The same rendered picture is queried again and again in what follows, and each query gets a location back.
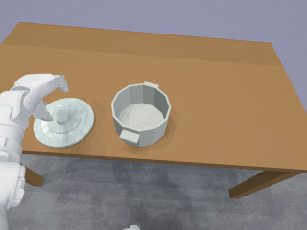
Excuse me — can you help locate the pot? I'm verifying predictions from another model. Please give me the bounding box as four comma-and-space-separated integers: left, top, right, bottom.
111, 81, 171, 147

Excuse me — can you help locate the left robot forearm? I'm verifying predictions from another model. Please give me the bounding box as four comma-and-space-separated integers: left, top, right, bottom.
0, 84, 41, 164

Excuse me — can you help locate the table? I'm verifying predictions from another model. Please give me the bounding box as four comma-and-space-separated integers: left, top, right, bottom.
0, 22, 307, 199

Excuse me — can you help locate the left robot upper arm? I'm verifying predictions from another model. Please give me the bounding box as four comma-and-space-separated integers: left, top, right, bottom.
0, 161, 26, 230

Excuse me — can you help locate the lid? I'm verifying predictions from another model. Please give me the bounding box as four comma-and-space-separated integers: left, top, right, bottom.
33, 98, 95, 148

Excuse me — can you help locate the robot left hand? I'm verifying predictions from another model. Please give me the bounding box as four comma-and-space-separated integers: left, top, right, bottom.
14, 73, 69, 122

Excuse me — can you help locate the knob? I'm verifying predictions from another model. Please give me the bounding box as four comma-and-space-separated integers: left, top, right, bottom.
54, 110, 71, 125

